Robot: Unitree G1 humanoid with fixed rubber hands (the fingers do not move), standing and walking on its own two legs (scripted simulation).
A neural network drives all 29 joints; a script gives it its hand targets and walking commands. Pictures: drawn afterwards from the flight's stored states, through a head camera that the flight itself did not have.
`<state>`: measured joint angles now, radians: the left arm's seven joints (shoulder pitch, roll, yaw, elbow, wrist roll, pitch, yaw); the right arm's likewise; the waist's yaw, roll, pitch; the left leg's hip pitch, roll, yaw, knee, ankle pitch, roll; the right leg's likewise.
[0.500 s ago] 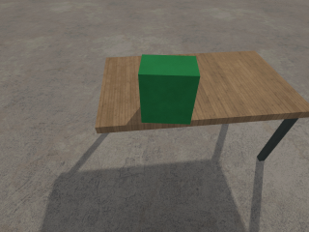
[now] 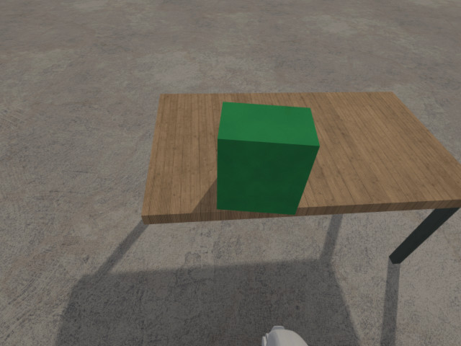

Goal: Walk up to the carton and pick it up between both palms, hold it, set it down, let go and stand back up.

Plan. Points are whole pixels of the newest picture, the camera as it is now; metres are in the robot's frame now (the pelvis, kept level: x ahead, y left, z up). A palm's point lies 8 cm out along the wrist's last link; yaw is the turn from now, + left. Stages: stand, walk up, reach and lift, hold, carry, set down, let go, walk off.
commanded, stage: walk up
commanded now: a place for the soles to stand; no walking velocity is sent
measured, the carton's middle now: (260, 161) +0.63 -0.09 -0.08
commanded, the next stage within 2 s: none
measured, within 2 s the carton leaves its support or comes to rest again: neither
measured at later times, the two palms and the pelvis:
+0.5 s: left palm out of the picture +0.16 +0.21 -0.10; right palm (439, 320) +0.20 -0.41 -0.11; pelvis +0.14 -0.10 +0.00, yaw -2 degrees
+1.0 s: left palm (109, 275) +0.31 +0.27 -0.13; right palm (408, 285) +0.26 -0.36 -0.08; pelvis +0.24 -0.04 +0.00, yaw -1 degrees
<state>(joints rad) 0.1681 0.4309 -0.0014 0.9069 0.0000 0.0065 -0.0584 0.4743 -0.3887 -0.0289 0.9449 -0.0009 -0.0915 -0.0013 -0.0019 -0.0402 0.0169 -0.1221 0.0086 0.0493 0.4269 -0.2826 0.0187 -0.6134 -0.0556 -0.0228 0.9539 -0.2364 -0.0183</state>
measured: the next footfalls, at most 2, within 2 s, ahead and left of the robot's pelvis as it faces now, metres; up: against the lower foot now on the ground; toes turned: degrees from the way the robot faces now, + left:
right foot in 0.20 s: +0.17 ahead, -0.18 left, +0.00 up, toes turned -4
left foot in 0.76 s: +0.32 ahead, +0.04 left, +0.00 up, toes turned +0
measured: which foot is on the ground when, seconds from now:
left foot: down 0.00-0.20, up 0.22-0.74, down 0.76-1.00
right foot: up 0.00-0.18, down 0.20-0.78, up 0.80-1.00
